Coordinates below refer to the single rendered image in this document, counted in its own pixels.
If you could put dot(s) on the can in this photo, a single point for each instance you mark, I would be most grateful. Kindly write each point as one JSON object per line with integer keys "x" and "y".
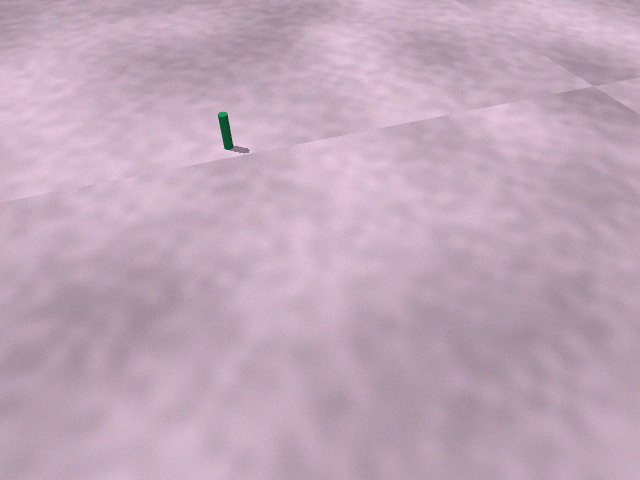
{"x": 225, "y": 130}

